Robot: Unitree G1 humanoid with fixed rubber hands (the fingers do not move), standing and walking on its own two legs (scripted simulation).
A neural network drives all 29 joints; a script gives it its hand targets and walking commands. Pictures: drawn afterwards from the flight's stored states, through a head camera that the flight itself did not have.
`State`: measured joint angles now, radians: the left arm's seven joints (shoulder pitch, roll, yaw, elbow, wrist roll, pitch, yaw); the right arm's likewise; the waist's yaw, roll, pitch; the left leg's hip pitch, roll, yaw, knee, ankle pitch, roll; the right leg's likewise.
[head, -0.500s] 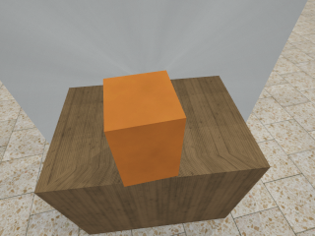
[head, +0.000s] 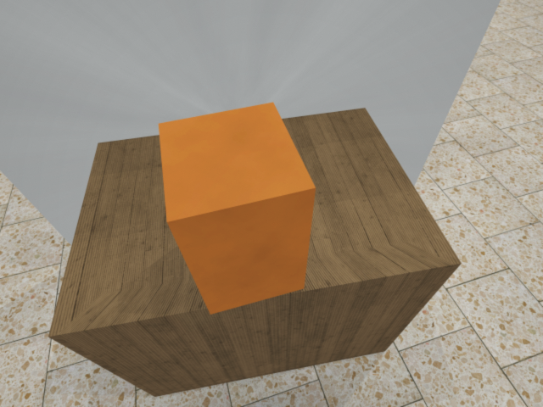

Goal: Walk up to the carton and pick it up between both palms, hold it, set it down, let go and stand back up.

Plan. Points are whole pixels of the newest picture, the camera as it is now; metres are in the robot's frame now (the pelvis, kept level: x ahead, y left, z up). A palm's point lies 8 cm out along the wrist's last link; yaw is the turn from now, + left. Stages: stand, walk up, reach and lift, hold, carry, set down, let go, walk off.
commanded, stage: walk up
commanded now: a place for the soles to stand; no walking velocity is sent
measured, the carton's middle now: (239, 215) +0.42 +0.07 +0.02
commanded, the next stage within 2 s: none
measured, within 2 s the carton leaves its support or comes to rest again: neither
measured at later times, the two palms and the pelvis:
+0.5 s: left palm out of the picture +0.03 +0.26 -0.12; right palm out of the picture -0.05 -0.24 -0.13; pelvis -0.04 +0.02 +0.01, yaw -4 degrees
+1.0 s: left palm out of the picture +0.01 +0.29 -0.12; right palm out of the picture +0.02 -0.24 -0.12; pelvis -0.03 +0.02 +0.01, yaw +5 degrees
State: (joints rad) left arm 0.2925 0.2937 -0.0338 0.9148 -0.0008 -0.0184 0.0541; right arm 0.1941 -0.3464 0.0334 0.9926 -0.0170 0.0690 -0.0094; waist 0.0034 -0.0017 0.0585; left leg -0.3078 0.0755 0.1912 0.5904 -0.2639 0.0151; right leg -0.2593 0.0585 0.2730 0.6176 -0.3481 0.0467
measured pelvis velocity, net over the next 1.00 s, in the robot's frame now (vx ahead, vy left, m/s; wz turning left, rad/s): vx -0.03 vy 0.02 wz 0.08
